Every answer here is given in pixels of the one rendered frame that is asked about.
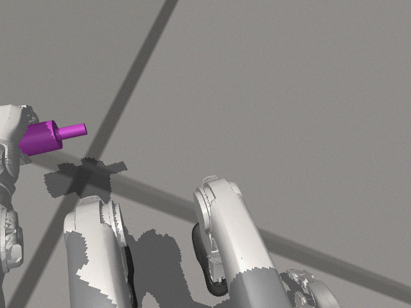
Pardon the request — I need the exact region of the left robot arm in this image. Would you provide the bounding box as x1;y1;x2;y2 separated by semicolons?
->
0;139;24;308

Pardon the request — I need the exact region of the right robot hand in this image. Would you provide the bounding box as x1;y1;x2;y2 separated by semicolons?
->
286;269;342;308

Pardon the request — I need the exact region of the right robot foot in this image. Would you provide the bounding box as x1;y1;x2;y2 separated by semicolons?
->
192;223;228;296

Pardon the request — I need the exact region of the bottle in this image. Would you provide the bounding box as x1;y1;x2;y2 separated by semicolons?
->
18;120;87;156

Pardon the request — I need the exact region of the left robot foot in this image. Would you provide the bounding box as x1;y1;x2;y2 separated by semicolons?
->
124;244;137;308

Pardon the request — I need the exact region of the left robot hand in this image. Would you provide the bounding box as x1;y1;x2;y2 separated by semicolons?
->
0;105;39;166

